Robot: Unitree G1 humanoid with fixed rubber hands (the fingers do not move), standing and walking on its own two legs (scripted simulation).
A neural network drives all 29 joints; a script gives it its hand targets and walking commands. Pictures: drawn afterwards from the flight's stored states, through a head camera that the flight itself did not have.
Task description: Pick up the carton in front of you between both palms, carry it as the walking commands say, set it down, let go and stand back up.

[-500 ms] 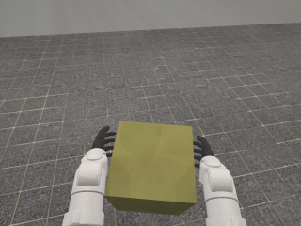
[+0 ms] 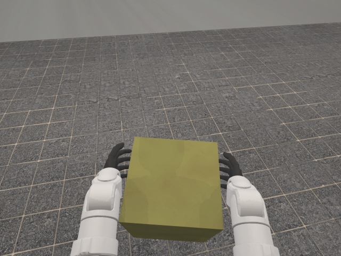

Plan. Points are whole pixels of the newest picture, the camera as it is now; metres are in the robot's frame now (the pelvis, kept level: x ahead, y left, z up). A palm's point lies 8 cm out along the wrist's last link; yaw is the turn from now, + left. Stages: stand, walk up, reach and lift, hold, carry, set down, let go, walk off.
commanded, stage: carry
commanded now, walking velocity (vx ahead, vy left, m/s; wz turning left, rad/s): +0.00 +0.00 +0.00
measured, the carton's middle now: (172, 193) +0.30 +0.00 -0.06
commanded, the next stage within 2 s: hold in 0.20 s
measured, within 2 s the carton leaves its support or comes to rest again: neither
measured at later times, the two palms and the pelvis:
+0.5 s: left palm (120, 166) +0.31 +0.13 +0.06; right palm (245, 191) +0.26 -0.16 +0.05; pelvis +0.00 +0.02 +0.01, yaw -8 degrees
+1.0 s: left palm (121, 166) +0.35 +0.15 -0.01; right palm (227, 186) +0.31 -0.14 -0.02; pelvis -0.02 +0.07 -0.01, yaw -10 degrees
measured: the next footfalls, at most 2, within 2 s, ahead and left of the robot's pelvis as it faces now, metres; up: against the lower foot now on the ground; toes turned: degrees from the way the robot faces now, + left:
none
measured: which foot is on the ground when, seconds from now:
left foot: down 0.00-1.00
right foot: down 0.00-1.00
